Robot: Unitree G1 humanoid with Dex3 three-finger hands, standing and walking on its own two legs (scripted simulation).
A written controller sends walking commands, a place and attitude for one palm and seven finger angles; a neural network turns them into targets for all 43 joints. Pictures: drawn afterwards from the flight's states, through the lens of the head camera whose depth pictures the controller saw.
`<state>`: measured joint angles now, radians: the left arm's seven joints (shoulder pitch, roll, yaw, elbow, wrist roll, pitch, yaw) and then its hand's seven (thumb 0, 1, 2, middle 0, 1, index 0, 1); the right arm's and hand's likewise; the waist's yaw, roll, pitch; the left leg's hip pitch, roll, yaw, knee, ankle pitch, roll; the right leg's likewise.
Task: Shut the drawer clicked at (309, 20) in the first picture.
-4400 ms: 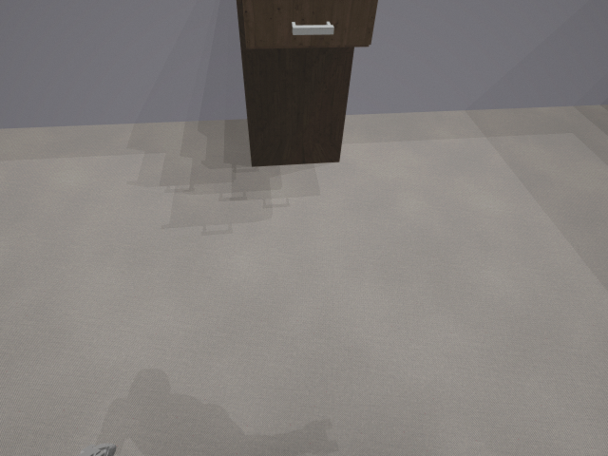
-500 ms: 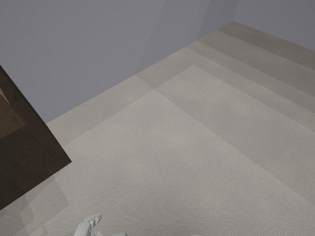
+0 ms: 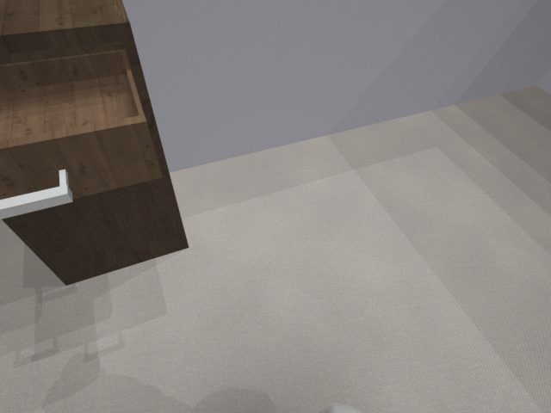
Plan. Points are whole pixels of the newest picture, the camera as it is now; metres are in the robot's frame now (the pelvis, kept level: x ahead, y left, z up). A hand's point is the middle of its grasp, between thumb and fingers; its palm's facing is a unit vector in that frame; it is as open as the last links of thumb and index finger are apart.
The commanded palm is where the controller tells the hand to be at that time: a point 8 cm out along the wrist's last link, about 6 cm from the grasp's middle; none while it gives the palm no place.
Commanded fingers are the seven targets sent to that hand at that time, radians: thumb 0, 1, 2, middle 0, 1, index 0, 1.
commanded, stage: turn to face it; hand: left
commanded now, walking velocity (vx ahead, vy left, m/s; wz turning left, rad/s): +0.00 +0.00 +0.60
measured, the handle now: (25, 193) +0.42 +0.43 +0.03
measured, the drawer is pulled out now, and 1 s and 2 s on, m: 0.29 0.29 0.29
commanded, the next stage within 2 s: take the last steps up to it in 0.50 s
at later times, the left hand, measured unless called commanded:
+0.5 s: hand out of the picture -0.04 +0.16 -0.17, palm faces +0.33 -0.91 -0.23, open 7.4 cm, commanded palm none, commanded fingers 0.00 0.90 0.90 -0.20 -0.30 -0.20 -0.30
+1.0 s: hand out of the picture -0.02 +0.20 -0.16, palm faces +0.40 -0.89 -0.23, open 7.4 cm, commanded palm none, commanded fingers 0.00 0.90 0.90 -0.20 -0.30 -0.20 -0.30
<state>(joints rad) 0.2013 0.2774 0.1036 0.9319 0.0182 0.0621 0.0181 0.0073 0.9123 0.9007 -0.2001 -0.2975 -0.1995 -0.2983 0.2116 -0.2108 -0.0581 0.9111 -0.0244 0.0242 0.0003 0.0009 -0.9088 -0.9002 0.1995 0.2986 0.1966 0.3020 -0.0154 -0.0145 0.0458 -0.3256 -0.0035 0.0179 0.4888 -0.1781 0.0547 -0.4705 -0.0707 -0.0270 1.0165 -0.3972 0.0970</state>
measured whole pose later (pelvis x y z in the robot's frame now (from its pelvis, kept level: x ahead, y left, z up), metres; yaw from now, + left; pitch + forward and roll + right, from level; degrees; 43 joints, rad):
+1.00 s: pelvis +0.00 -0.01 +0.00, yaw +24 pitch -1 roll +1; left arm 0.21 0.19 0.04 0.99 0.03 0.00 -0.02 0.01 0.91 0.90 -0.20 -0.30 -0.20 -0.30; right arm 0.34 -0.18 -0.04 1.07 -0.03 0.00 -0.01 0.00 -0.92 -0.90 0.20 0.30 0.20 0.30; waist -0.03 0.01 0.02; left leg -0.12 -0.04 0.00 0.43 -0.30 0.03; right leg -0.28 -0.05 -0.07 0.61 -0.34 0.03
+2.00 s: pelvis +0.23 +0.11 +0.00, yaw +26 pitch -1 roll +2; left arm 0.15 0.14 0.03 1.03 0.02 -0.02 0.04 0.00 0.93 0.90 -0.20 -0.30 -0.20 -0.30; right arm 0.28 -0.15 -0.04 1.12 0.00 0.04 -0.03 0.00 -0.92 -0.90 0.20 0.30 0.19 0.30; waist -0.03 0.02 0.05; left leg -0.24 0.03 0.08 0.72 -0.50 -0.04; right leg -0.29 -0.06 -0.13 0.53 -0.21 -0.06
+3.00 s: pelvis +0.20 +0.11 +0.00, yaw +26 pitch -1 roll +1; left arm 0.30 0.15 -0.01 1.10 0.01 -0.03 0.04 0.01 0.92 0.90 -0.20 -0.30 -0.20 -0.30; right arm 0.30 -0.14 0.02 1.13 -0.01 -0.01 -0.03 0.01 -0.92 -0.90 0.20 0.30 0.19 0.30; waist -0.01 0.01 0.03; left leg -0.17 0.02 0.04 0.47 -0.28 -0.02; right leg -0.13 0.02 -0.05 0.49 -0.34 -0.05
